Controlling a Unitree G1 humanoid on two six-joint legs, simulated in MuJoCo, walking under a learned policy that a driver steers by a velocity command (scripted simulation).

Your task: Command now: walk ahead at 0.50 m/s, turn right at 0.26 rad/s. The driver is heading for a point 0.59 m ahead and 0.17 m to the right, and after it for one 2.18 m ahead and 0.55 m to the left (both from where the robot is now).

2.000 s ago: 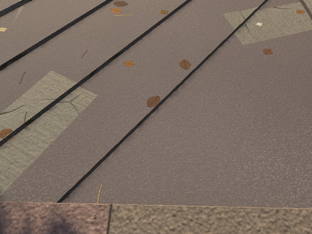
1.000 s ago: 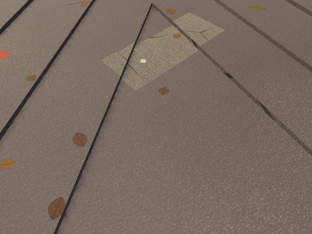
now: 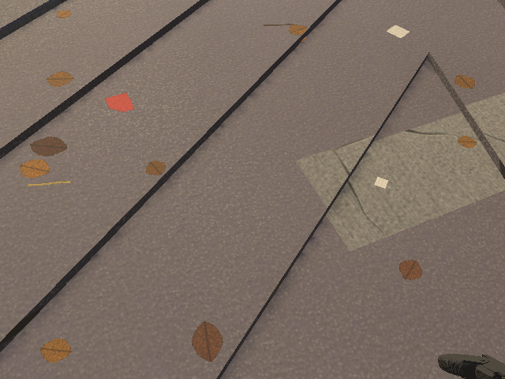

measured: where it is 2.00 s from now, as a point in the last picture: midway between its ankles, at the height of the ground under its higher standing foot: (358, 336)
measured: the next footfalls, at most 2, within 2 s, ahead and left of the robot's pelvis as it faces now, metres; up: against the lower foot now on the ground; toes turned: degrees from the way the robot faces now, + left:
right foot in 0.50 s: +0.35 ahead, -0.15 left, +0.00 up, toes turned -17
left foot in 0.96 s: +0.44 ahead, +0.04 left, +0.00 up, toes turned -39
